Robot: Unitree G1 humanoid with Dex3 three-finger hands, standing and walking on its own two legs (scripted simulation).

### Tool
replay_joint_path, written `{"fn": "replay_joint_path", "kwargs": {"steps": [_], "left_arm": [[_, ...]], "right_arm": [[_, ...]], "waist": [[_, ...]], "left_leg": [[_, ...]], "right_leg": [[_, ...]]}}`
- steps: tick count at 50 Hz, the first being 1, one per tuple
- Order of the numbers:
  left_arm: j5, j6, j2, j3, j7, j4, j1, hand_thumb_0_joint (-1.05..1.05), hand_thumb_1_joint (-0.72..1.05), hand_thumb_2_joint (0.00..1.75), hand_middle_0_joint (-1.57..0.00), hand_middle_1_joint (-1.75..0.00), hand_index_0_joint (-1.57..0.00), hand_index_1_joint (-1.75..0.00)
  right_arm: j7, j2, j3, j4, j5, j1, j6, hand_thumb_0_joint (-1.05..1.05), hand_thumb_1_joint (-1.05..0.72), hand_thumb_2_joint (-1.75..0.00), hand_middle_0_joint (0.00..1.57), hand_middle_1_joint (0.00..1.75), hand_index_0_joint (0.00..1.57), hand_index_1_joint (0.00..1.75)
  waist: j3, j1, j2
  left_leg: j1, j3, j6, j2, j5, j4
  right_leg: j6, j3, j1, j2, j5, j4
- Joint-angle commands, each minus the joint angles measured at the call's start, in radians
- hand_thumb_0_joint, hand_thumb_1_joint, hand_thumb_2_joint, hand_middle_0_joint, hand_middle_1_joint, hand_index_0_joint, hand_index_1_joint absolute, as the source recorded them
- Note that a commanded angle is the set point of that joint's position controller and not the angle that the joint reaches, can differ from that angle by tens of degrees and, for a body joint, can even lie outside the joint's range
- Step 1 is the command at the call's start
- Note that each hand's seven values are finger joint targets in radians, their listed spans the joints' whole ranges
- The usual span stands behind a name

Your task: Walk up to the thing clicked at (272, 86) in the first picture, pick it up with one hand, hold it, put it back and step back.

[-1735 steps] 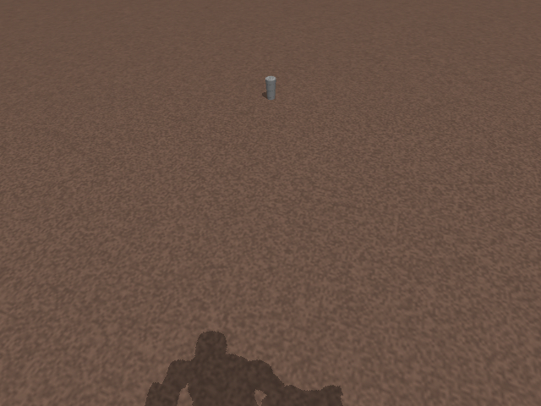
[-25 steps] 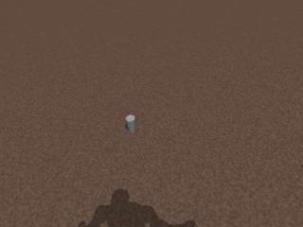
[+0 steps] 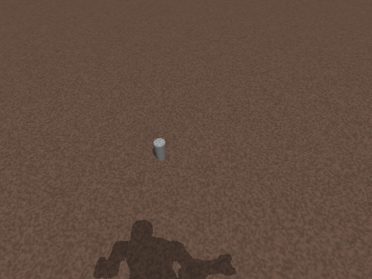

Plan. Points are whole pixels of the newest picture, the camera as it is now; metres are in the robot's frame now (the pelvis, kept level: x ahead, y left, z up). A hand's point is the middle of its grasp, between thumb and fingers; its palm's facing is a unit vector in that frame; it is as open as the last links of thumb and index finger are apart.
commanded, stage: step back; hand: left
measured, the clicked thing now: (160, 150) +0.99 +0.21 -0.69
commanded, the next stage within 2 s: stand in 0.12 s
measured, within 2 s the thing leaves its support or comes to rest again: neither
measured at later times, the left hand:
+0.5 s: hand out of the picture +0.09 +0.25 -0.14, palm faces -0.02 -0.94 -0.33, open 7.4 cm
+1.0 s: hand out of the picture +0.04 +0.25 -0.14, palm faces -0.01 -0.94 -0.34, open 7.4 cm
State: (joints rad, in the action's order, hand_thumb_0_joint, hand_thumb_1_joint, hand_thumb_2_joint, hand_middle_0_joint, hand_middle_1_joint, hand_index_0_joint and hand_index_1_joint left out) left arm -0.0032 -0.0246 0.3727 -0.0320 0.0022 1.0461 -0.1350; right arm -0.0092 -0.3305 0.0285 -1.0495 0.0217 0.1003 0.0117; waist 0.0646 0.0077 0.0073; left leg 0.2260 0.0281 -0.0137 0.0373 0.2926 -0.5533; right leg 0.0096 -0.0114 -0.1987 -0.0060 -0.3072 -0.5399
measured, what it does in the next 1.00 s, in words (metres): stands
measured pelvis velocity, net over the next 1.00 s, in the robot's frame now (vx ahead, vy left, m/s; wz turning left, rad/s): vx -0.02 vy -0.01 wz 0.01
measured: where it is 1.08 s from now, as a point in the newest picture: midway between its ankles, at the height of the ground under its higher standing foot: outside the picture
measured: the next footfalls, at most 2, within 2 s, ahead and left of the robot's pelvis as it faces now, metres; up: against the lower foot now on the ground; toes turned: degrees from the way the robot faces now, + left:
none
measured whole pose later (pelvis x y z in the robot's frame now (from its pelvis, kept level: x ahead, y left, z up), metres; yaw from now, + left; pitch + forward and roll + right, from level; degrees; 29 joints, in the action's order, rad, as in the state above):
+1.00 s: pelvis -0.02 -0.01 +0.01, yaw +1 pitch -2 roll +0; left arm -0.01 -0.01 0.35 0.00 0.01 1.15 -0.12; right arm -0.02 -0.35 0.00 -1.15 0.01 0.11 0.01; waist 0.05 -0.01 -0.01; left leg 0.15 0.02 -0.02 0.03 0.14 -0.33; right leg 0.01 0.00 -0.12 -0.01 -0.17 -0.33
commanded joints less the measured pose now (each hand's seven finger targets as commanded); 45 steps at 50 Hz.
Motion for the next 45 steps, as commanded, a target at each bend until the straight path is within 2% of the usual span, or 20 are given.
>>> {"fn": "replay_joint_path", "kwargs": {"steps": [1, 2, 5, 6, 9, 12, 15, 18, 21, 22, 27, 29, 32, 34, 38, 39, 40, 45], "left_arm": [[-0.002, -0.024, 0.208, -0.040, -0.021, -0.051, 0.042, 0.00, 0.90, 0.90, -0.20, -0.30, -0.20, -0.30], [-0.003, -0.022, 0.209, -0.040, -0.021, -0.051, 0.054, 0.00, 0.90, 0.90, -0.20, -0.30, -0.20, -0.30], [-0.007, -0.018, 0.204, -0.036, -0.021, -0.044, 0.073, 0.00, 0.90, 0.90, -0.20, -0.30, -0.20, -0.30], [0.005, -0.015, 0.171, -0.019, -0.016, -0.022, 0.080, 0.00, 0.90, 0.90, -0.20, -0.30, -0.20, -0.30], [0.004, -0.013, 0.178, -0.016, -0.016, -0.009, 0.088, 0.00, 0.90, 0.90, -0.20, -0.30, -0.20, -0.30], [0.002, -0.013, 0.179, -0.014, -0.016, 0.001, 0.100, 0.00, 0.90, 0.90, -0.20, -0.30, -0.20, -0.30], [-0.002, -0.015, 0.187, -0.015, -0.016, 0.011, 0.118, 0.00, 0.90, 0.90, -0.20, -0.30, -0.20, -0.30], [-0.002, -0.014, 0.189, -0.013, -0.013, 0.021, 0.124, 0.00, 0.90, 0.90, -0.20, -0.30, -0.20, -0.30], [-0.004, -0.016, 0.186, -0.010, -0.010, 0.028, 0.124, 0.00, 0.90, 0.90, -0.20, -0.30, -0.20, -0.30], [-0.005, -0.018, 0.188, -0.011, -0.010, 0.030, 0.133, 0.00, 0.90, 0.90, -0.20, -0.30, -0.20, -0.30], [-0.005, -0.015, 0.192, -0.011, -0.008, 0.042, 0.120, 0.00, 0.90, 0.90, -0.20, -0.30, -0.20, -0.30], [-0.007, -0.016, 0.190, -0.009, -0.006, 0.046, 0.105, 0.00, 0.90, 0.90, -0.20, -0.30, -0.20, -0.30], [-0.007, -0.014, 0.196, -0.011, -0.007, 0.045, 0.110, 0.00, 0.90, 0.90, -0.20, -0.30, -0.20, -0.30], [-0.007, -0.015, 0.193, -0.009, -0.005, 0.045, 0.096, 0.00, 0.90, 0.90, -0.20, -0.30, -0.20, -0.30], [-0.005, -0.014, 0.189, -0.007, -0.005, 0.051, 0.072, 0.00, 0.90, 0.90, -0.20, -0.30, -0.20, -0.30], [-0.007, -0.013, 0.196, -0.010, -0.006, 0.050, 0.085, 0.00, 0.90, 0.90, -0.20, -0.30, -0.20, -0.30], [-0.006, -0.015, 0.191, -0.007, -0.005, 0.046, 0.081, 0.00, 0.90, 0.90, -0.20, -0.30, -0.20, -0.30], [-0.004, -0.013, 0.199, -0.008, -0.005, 0.043, 0.071, 0.00, 0.90, 0.90, -0.20, -0.30, -0.20, -0.30]], "right_arm": [[0.022, -0.223, 0.049, 0.044, -0.009, -0.041, 0.025, 0.00, -0.90, -0.90, 0.20, 0.30, 0.20, 0.30], [0.023, -0.224, 0.051, 0.040, -0.007, -0.046, 0.024, 0.00, -0.90, -0.90, 0.20, 0.30, 0.20, 0.30], [0.022, -0.223, 0.051, 0.033, -0.006, -0.081, 0.020, 0.00, -0.90, -0.90, 0.20, 0.30, 0.20, 0.30], [0.019, -0.227, 0.036, 0.025, -0.016, -0.072, 0.023, 0.00, -0.90, -0.90, 0.20, 0.30, 0.20, 0.30], [0.018, -0.230, 0.035, 0.012, -0.015, -0.084, 0.028, 0.00, -0.90, -0.90, 0.20, 0.30, 0.20, 0.30], [0.017, -0.224, 0.030, 0.000, -0.017, -0.092, 0.030, 0.00, -0.90, -0.90, 0.20, 0.30, 0.20, 0.30], [0.016, -0.222, 0.028, -0.006, -0.017, -0.098, 0.028, 0.00, -0.90, -0.90, 0.20, 0.30, 0.20, 0.30], [0.013, -0.213, 0.023, -0.012, -0.017, -0.109, 0.024, 0.00, -0.90, -0.90, 0.20, 0.30, 0.20, 0.30], [0.010, -0.215, 0.022, -0.020, -0.016, -0.113, 0.025, 0.00, -0.90, -0.90, 0.20, 0.30, 0.20, 0.30], [0.010, -0.220, 0.022, -0.024, -0.015, -0.101, 0.024, 0.00, -0.90, -0.90, 0.20, 0.30, 0.20, 0.30], [0.007, -0.220, 0.019, -0.033, -0.012, -0.093, 0.020, 0.00, -0.90, -0.90, 0.20, 0.30, 0.20, 0.30], [0.006, -0.221, 0.019, -0.033, -0.012, -0.089, 0.021, 0.00, -0.90, -0.90, 0.20, 0.30, 0.20, 0.30], [0.006, -0.226, 0.020, -0.041, -0.010, -0.069, 0.020, 0.00, -0.90, -0.90, 0.20, 0.30, 0.20, 0.30], [0.006, -0.223, 0.020, -0.039, -0.009, -0.064, 0.020, 0.00, -0.90, -0.90, 0.20, 0.30, 0.20, 0.30], [0.006, -0.224, 0.017, -0.040, -0.010, -0.062, 0.021, 0.00, -0.90, -0.90, 0.20, 0.30, 0.20, 0.30], [0.007, -0.220, 0.016, -0.044, -0.009, -0.043, 0.020, 0.00, -0.90, -0.90, 0.20, 0.30, 0.20, 0.30], [0.006, -0.224, 0.016, -0.042, -0.009, -0.051, 0.020, 0.00, -0.90, -0.90, 0.20, 0.30, 0.20, 0.30], [0.007, -0.226, 0.013, -0.045, -0.008, -0.036, 0.020, 0.00, -0.90, -0.90, 0.20, 0.30, 0.20, 0.30]], "waist": [[-0.148, -0.001, -0.012], [-0.147, -0.003, -0.011], [-0.118, -0.001, -0.007], [-0.122, -0.003, -0.012], [-0.141, -0.005, -0.022], [-0.156, -0.003, -0.017], [-0.150, -0.008, -0.012], [-0.103, -0.010, -0.014], [-0.114, -0.007, -0.014], [-0.105, -0.016, -0.014], [-0.055, -0.011, -0.019], [-0.076, -0.010, -0.016], [-0.057, -0.014, -0.008], [-0.079, -0.013, -0.016], [-0.071, -0.006, -0.009], [-0.063, -0.017, 0.000], [-0.075, -0.012, -0.004], [-0.064, -0.012, -0.014]], "left_leg": [[-0.078, -0.070, 0.063, 0.092, -0.389, 0.076], [-0.079, -0.069, 0.061, 0.095, -0.386, 0.088], [-0.057, -0.074, 0.060, 0.099, -0.286, 0.126], [-0.077, -0.110, 0.056, 0.103, -0.356, 0.168], [-0.144, -0.103, 0.045, 0.110, -0.464, 0.177], [-0.180, -0.096, 0.038, 0.111, -0.481, 0.194], [-0.171, -0.091, 0.032, 0.107, -0.430, 0.220], [-0.157, -0.090, 0.025, 0.097, -0.289, 0.259], [-0.176, -0.091, 0.024, 0.101, -0.273, 0.265], [-0.148, -0.091, 0.025, 0.102, -0.251, 0.272], [-0.106, -0.100, 0.021, 0.093, -0.098, 0.308], [-0.127, -0.101, 0.023, 0.096, -0.118, 0.298], [-0.106, -0.107, 0.023, 0.093, -0.072, 0.300], [-0.111, -0.105, 0.025, 0.096, -0.114, 0.296], [-0.112, -0.111, 0.025, 0.094, -0.100, 0.294], [-0.099, -0.110, 0.023, 0.093, -0.089, 0.296], [-0.113, -0.110, 0.027, 0.095, -0.118, 0.288], [-0.094, -0.113, 0.026, 0.095, -0.110, 0.292]], "right_leg": [[-0.053, -0.090, 0.069, -0.098, 0.426, 0.054], [-0.053, -0.088, 0.071, -0.099, 0.415, 0.051], [-0.046, -0.089, 0.066, -0.093, 0.366, 0.079], [-0.036, -0.087, 0.088, -0.107, 0.389, 0.113], [-0.027, -0.076, 0.109, -0.107, 0.428, 0.139], [-0.023, -0.072, 0.128, -0.113, 0.444, 0.169], [-0.019, -0.074, 0.152, -0.120, 0.427, 0.200], [-0.017, -0.079, 0.110, -0.117, 0.303, 0.245], [-0.020, -0.082, 0.100, -0.122, 0.289, 0.260], [-0.019, -0.084, 0.117, -0.122, 0.279, 0.264], [-0.018, -0.088, 0.071, -0.114, 0.131, 0.298], [-0.020, -0.089, 0.069, -0.118, 0.149, 0.297], [-0.021, -0.094, 0.047, -0.117, 0.080, 0.306], [-0.025, -0.094, 0.060, -0.120, 0.137, 0.297], [-0.023, -0.089, 0.050, -0.117, 0.119, 0.296], [-0.024, -0.093, 0.045, -0.118, 0.104, 0.298], [-0.026, -0.095, 0.049, -0.123, 0.128, 0.297], [-0.028, -0.095, 0.050, -0.119, 0.129, 0.290]]}}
